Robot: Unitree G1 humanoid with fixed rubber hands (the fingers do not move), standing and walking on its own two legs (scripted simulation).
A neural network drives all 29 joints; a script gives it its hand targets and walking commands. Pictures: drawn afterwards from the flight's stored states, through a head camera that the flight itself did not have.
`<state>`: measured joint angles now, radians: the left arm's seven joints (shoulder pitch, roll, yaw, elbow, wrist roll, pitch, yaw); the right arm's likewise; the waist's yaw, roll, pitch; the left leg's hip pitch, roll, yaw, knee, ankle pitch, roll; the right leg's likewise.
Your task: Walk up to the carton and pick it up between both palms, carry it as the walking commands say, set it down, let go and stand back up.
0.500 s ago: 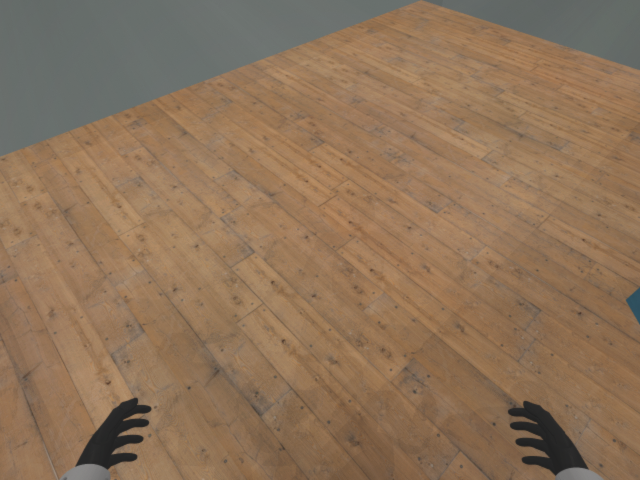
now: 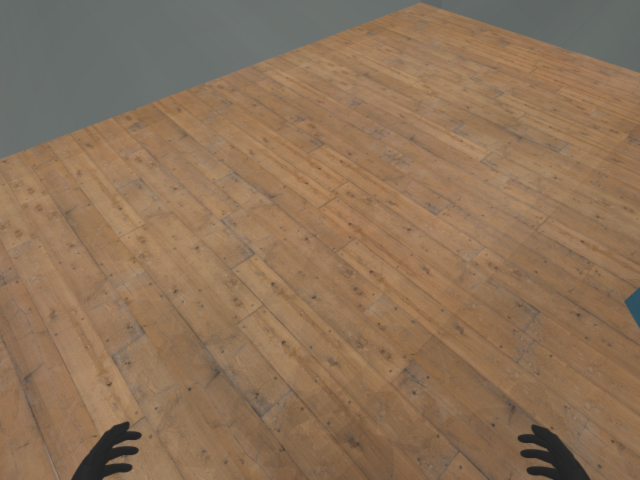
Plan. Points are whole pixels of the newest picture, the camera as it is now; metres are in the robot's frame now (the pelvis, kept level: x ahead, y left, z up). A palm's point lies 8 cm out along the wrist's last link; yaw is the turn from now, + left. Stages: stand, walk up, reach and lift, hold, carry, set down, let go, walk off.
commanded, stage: walk up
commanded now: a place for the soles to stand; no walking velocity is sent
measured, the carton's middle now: out of the picture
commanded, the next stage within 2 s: none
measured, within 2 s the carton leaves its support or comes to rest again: neither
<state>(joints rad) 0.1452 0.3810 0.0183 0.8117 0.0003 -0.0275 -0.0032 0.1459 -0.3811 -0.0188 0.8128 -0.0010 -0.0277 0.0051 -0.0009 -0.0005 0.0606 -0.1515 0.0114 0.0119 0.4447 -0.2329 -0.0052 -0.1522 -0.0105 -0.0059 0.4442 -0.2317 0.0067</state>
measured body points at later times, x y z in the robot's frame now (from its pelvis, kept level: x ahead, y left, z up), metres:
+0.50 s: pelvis +0.09 -0.08 -0.01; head +0.07 -0.11 +0.44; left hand +0.34 +0.17 -0.04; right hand +0.11 -0.44 -0.07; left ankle +0.19 +0.01 -0.71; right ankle +0.06 -0.23 -0.74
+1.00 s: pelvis +0.22 -0.20 -0.03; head +0.23 -0.23 +0.42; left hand +0.61 -0.26 -0.05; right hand -0.05 -0.43 -0.10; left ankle +0.28 -0.04 -0.69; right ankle +0.17 -0.31 -0.74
